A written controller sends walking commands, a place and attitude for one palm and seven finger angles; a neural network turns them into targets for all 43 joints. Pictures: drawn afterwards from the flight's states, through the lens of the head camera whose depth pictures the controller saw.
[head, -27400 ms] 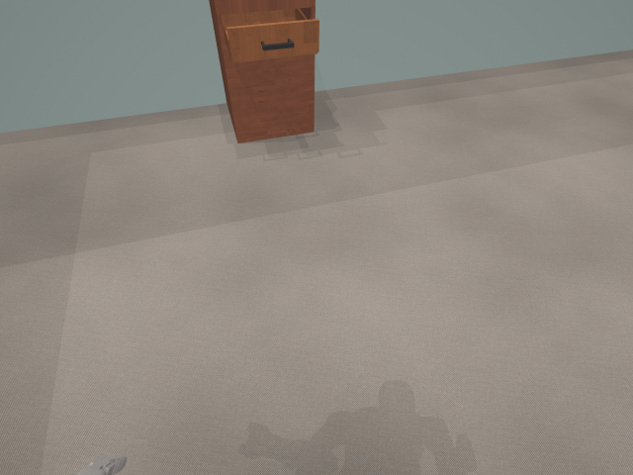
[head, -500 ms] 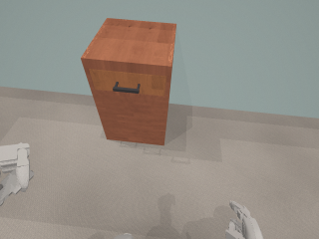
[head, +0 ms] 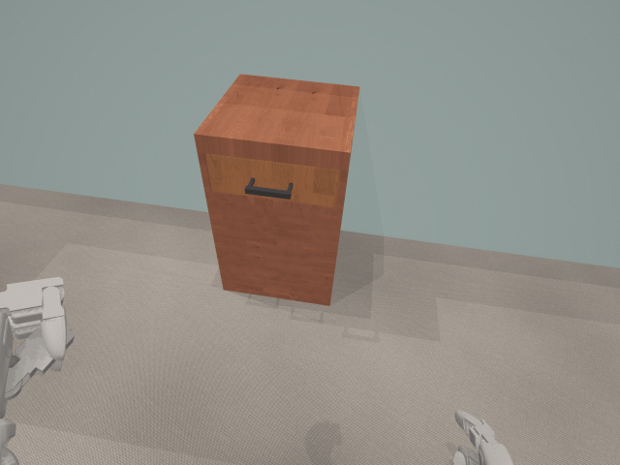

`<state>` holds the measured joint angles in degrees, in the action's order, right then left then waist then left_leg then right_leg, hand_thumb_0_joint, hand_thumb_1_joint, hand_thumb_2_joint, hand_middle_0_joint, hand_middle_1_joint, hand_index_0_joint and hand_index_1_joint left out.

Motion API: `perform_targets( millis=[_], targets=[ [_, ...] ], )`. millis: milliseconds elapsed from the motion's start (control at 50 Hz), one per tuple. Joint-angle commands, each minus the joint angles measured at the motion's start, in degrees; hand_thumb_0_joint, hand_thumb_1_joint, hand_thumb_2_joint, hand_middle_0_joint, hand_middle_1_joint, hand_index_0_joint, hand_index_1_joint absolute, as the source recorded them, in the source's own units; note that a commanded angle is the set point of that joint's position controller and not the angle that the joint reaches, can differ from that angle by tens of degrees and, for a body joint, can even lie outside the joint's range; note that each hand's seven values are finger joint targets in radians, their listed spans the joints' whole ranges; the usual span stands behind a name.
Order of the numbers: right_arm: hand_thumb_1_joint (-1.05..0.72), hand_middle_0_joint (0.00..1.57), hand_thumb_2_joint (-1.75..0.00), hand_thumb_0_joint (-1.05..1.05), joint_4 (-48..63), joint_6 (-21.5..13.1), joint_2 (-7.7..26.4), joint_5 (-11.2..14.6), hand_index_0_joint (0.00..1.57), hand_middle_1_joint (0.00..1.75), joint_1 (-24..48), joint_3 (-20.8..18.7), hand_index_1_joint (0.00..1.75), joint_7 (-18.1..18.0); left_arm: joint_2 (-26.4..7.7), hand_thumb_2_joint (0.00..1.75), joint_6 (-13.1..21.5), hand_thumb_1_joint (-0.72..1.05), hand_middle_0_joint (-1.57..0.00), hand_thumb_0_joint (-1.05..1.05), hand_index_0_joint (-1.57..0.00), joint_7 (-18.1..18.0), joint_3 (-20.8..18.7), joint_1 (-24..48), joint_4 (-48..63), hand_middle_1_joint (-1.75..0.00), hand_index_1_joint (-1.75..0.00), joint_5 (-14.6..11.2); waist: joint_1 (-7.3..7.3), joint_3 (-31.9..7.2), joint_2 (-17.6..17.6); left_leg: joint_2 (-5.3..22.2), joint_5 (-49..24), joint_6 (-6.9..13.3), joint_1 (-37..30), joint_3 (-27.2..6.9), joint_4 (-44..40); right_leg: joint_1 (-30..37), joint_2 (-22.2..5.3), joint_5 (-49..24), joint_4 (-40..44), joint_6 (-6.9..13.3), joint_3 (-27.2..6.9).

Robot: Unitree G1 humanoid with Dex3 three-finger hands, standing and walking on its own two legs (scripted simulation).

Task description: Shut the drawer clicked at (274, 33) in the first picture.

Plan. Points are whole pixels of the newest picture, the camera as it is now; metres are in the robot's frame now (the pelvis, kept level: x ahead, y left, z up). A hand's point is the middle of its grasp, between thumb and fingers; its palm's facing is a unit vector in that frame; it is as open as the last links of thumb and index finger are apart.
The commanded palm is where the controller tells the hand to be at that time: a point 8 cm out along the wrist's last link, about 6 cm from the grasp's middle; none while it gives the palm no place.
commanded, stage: stop stepping back and stand still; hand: left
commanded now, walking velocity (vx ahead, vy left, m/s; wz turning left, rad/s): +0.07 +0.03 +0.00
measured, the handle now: (269, 188) +0.89 +0.15 -0.19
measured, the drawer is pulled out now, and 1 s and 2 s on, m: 0.00 0.00 0.00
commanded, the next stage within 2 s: let the arm hang, fingers relaxed in 0.14 s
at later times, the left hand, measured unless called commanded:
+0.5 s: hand out of the picture +0.09 +0.20 -0.16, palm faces +0.05 -0.97 -0.22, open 3.1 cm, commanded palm none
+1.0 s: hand out of the picture -0.01 +0.18 -0.16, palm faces +0.04 -0.98 -0.18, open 6.9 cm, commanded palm none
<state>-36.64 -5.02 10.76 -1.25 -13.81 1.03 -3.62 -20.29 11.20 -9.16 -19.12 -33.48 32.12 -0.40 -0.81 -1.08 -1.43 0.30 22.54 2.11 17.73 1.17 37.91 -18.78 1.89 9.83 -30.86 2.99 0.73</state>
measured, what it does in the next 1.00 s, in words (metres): stands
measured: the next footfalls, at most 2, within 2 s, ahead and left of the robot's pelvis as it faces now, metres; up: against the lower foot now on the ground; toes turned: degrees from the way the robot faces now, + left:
none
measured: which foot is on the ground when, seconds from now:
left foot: down 0.00-1.00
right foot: down 0.00-1.00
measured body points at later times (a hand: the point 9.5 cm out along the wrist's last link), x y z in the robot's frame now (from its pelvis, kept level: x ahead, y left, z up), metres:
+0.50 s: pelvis +0.00 +0.01 +0.00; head +0.00 +0.03 +0.45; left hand +0.08 +0.25 -0.14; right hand +0.07 -0.22 -0.13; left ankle +0.04 +0.12 -0.73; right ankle +0.05 -0.10 -0.73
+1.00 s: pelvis +0.02 +0.02 +0.01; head +0.03 +0.02 +0.46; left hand -0.01 +0.23 -0.15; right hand +0.00 -0.18 -0.15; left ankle +0.04 +0.12 -0.73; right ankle +0.05 -0.10 -0.73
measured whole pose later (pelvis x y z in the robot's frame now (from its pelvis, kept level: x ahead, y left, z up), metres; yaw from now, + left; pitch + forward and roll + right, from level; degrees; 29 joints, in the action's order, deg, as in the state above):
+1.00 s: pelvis +0.02 +0.02 +0.01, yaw +1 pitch -2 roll +0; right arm -63.2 0.1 6.0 -1.0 -17.8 -0.5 -1.6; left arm -7.1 0.2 -1.8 -0.1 -17.5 -65.0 1.1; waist 0.0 3.2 0.7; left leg -0.6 11.6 1.7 11.8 2.6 24.9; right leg -12.6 0.0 10.2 -24.5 0.1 0.0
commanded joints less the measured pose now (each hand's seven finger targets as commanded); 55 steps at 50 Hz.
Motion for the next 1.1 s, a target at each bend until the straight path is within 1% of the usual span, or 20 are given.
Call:
perform_targets(
  millis=[0, 40, 60, 100, 140, 180, 200, 220, 240, 260, 280, 300, 360, 400, 480, 520, 600, 740, 820, 1080],
  targets=[
    [-0.90, 0.20, -0.90, 0.00, 9.22, -2.46, 7.21, 0.14, 0.20, 0.30, 5.18, -2.28, 0.30, -1.56, -9.43, 0.90, 3.30, 0.90, -1.40, 0.00, -1.40, -1.37, -6.26, 1.29, 11.91, -1.60, -1.60, -0.72, -1.17, 2.45, 1.70, 3.31, 7.68, 1.98, -5.96, -4.95, -12.18, -11.53, -7.93, 30.87, 9.37, 1.57, -11.10],
    [-0.90, 0.20, -0.90, 0.00, 9.48, -2.67, 7.28, 0.48, 0.20, 0.30, 6.01, -1.78, 0.30, -1.95, -9.71, 0.90, 3.74, 0.90, -1.40, 0.00, -1.40, -1.64, -7.32, 3.16, 14.43, -1.60, -1.60, -0.18, -1.27, 3.58, 16.05, 13.08, 24.49, 5.56, 3.75, -20.28, -27.87, -5.62, 0.03, 18.95, -8.98, -2.33, -2.60],
    [-0.90, 0.20, -0.90, 0.00, 9.84, -2.96, 6.53, 0.62, 0.20, 0.30, 6.07, -1.89, 0.30, -1.83, -10.09, 0.90, 3.53, 0.90, -1.40, 0.00, -1.40, -1.59, -7.90, 4.16, 14.34, -1.60, -1.60, 0.67, -0.78, 3.28, 16.60, 15.84, 25.86, 6.93, 9.20, -21.85, -29.92, -0.58, 0.14, 13.56, -16.93, -3.41, -0.47],
    [-0.90, 0.20, -0.90, 0.00, 9.94, -3.93, 6.10, 0.79, 0.20, 0.30, 6.12, -1.95, 0.30, -1.37, -10.00, 0.90, 3.36, 0.90, -1.40, 0.00, -1.40, -1.11, -7.53, 3.17, 11.54, -1.60, -1.60, 0.61, 0.21, 3.34, 8.73, 13.95, 14.95, 6.00, 9.81, -16.24, -26.14, 3.32, -1.21, 12.44, -11.93, -3.86, -0.53],
    [-0.90, 0.20, -0.90, 0.00, 9.80, -3.74, 6.95, 1.20, 0.20, 0.30, 6.39, -2.17, 0.30, -1.08, -8.89, 0.90, 3.23, 0.90, -1.40, 0.00, -1.40, -0.75, -6.77, 0.07, 7.78, -1.60, -1.60, 0.18, 0.59, 4.01, 6.38, 9.36, 13.02, 2.74, 12.92, -8.52, -21.10, 10.04, -1.46, 11.39, 1.42, -2.97, -0.58],
    [-0.90, 0.20, -0.90, 0.00, 9.93, -3.44, 7.19, 0.49, 0.20, 0.30, 6.35, -2.70, 0.30, -0.81, -9.31, 0.90, 4.00, 0.90, -1.40, 0.00, -1.40, -0.32, -6.79, 2.35, 8.89, -1.60, -1.60, -0.25, -0.75, 5.64, 1.04, 2.82, 3.69, 0.19, 7.36, -3.56, -10.79, 2.26, -7.42, 15.66, 12.93, 0.67, -11.24],
    [-0.90, 0.20, -0.90, 0.00, 9.42, -3.73, 6.82, 0.47, 0.20, 0.30, 6.85, -2.46, 0.30, -0.55, -10.18, 0.90, 4.34, 0.90, -1.40, 0.00, -1.40, -0.18, -6.86, 4.49, 10.48, -1.60, -1.60, -0.78, -0.61, 3.58, -1.15, 1.51, 0.90, -0.50, 2.74, -2.12, -6.92, -1.41, -10.18, 20.07, 15.83, 1.62, -15.56],
    [-0.90, 0.20, -0.90, 0.00, -4.66, -4.69, 13.70, 0.57, 0.20, 0.30, 5.20, -5.89, 0.30, 4.39, -2.53, 0.90, -6.06, 0.90, -1.40, 0.00, -1.40, 8.07, 13.02, 8.22, -37.45, -1.60, -1.60, 4.16, -3.08, 1.76, -1.25, 2.70, -7.35, -1.01, 1.22, -3.18, 5.50, -8.17, -15.37, 0.24, 5.90, 2.43, -11.90],
    [-0.90, 0.20, -0.90, 0.00, -4.66, -0.90, 7.71, 0.99, 0.20, 0.30, -1.52, -5.20, 0.30, 4.50, 0.97, 0.90, -10.04, 0.90, -1.36, 0.00, -1.36, 8.52, 11.73, 7.13, -38.91, -1.56, -1.56, 3.17, -2.85, -2.54, -1.96, 2.19, -6.21, -1.73, -2.55, -3.13, 2.52, -6.84, -13.06, 3.31, 5.86, 2.46, -10.15],
    [-0.90, 0.20, -0.90, 0.00, -4.76, 1.08, 6.18, 0.52, 0.20, 0.30, -3.28, -4.10, 0.30, 4.32, 3.53, 0.90, -11.00, 0.90, -1.32, 0.00, -1.32, 8.45, 12.82, 9.21, -40.56, -1.51, -1.51, 2.71, -2.33, -2.54, -4.64, 2.44, -5.98, -0.95, -1.31, -4.48, 0.11, -7.19, -10.86, 10.23, 5.09, 1.58, -6.75],
    [-0.90, 0.20, -0.90, 0.00, -4.24, 2.08, 6.50, 0.00, 0.20, 0.30, -3.42, -3.81, 0.30, 4.20, 3.85, 0.90, -11.49, 0.90, -1.28, 0.00, -1.28, 8.33, 13.68, 11.36, -42.92, -1.47, -1.47, 2.68, -2.01, -0.91, -9.41, 3.49, -6.59, 0.05, 0.41, -6.27, -2.16, -6.45, -8.65, 12.29, 4.29, 0.77, -5.14],
    [-0.90, 0.20, -0.90, 0.00, -4.20, 2.64, 6.95, -0.42, 0.20, 0.30, -2.85, -3.49, 0.30, 3.95, 3.64, 0.90, -11.72, 0.90, -1.24, 0.00, -1.24, 8.42, 13.94, 12.46, -45.56, -1.43, -1.43, 2.67, -1.27, -0.23, -10.95, 3.27, -6.45, 0.89, 1.85, -6.97, -3.46, -5.26, -8.30, 12.61, 4.71, 0.44, -5.24],
    [-0.90, 0.20, -0.90, 0.00, -5.82, 3.82, 7.94, -1.19, 0.20, 0.30, 0.28, -3.17, 0.30, 3.64, 2.63, 0.90, -12.33, 0.90, -1.12, 0.00, -1.12, 8.29, 14.52, 16.48, -56.49, -1.30, -1.30, 2.55, 0.14, 4.39, -4.90, 4.71, -6.09, 1.81, 5.47, -10.19, -12.10, -1.99, -5.97, 11.29, 4.18, -0.25, -5.23],
    [-0.90, 0.20, -0.90, 0.00, -8.11, 3.85, 8.05, -1.14, 0.20, 0.30, 0.95, -2.82, 0.30, 3.45, 2.07, 0.90, -12.13, 0.90, -1.04, 0.00, -1.04, 8.16, 15.01, 16.62, -64.90, -1.21, -1.21, 2.25, 1.28, 4.14, 4.53, 6.08, -5.17, 1.87, 6.22, -11.54, -17.52, 2.27, -4.63, 7.48, 2.60, -0.61, -4.67],
    [-0.90, 0.20, -0.90, 0.00, -12.96, 4.17, 6.42, -0.16, 0.20, 0.30, -1.05, -2.43, 0.30, 2.72, 1.95, 0.90, -10.91, 0.90, -0.88, 0.00, -0.88, 7.94, 16.02, 14.90, -78.31, -1.04, -1.04, 1.62, 1.52, 1.02, 7.49, 4.90, -6.92, 0.65, 1.24, -7.42, -17.75, 6.77, -5.35, 3.10, 7.16, 0.02, -5.85],
    [-0.90, 0.20, -0.90, 0.00, -14.96, 4.35, 5.13, -0.14, 0.20, 0.30, -2.44, -2.40, 0.30, 2.48, 2.68, 0.90, -10.74, 0.90, -0.80, 0.00, -0.80, 8.00, 16.30, 14.32, -82.05, -0.95, -0.95, 1.41, 1.40, -0.06, 11.56, 4.74, -6.04, 0.55, -0.73, -6.30, -18.16, 7.36, -5.73, 2.61, 8.62, 0.13, -5.61],
    [-0.90, 0.20, -0.90, 0.00, -18.53, 4.73, 4.37, 0.30, 0.20, 0.30, -5.98, -2.56, 0.30, 2.17, 3.18, 0.90, -10.60, 0.90, -0.64, 0.00, -0.64, 8.05, 17.22, 14.48, -87.68, -0.78, -0.78, 1.28, 0.59, 1.95, 3.95, 4.98, -6.15, 0.62, -2.96, -5.96, -18.30, 5.67, -6.25, 3.64, 11.24, 0.25, -5.77],
    [-0.90, 0.20, -0.90, 0.00, -23.19, 4.89, 2.84, 0.56, 0.20, 0.30, -9.13, -2.52, 0.30, 1.77, 4.92, 0.90, -10.58, 0.90, -0.36, 0.00, -0.36, 7.47, 18.15, 12.70, -93.79, -0.47, -0.47, 1.14, 0.21, 4.39, 1.31, 5.13, -8.07, 0.68, -5.31, -5.62, -19.02, 4.09, -6.37, 3.66, 11.97, 0.11, -5.26],
    [-0.90, 0.20, -0.90, 0.00, -24.80, 4.83, 1.89, 0.57, 0.20, 0.30, -9.60, -2.50, 0.30, 1.65, 5.94, 0.90, -10.57, 0.90, -0.20, 0.00, -0.20, 7.20, 18.25, 11.97, -95.45, -0.30, -0.30, 1.18, 0.29, 5.18, 1.02, 5.13, -8.08, 0.64, -5.54, -5.35, -19.46, 3.74, -6.35, 3.91, 11.95, 0.00, -5.21],
    [-0.90, 0.20, -0.90, 0.00, -26.30, 4.60, -0.14, 0.37, 0.20, 0.30, -9.97, -2.83, 0.30, 1.52, 8.00, 0.90, -10.40, 0.90, -0.20, 0.00, -0.20, 6.80, 17.78, 12.15, -95.89, -0.30, -0.30, 1.38, 0.57, 6.94, 1.94, 4.81, -7.17, 0.49, -4.38, -4.90, -19.89, 3.38, -6.03, 4.20, 11.77, -0.12, -5.34]
  ],
)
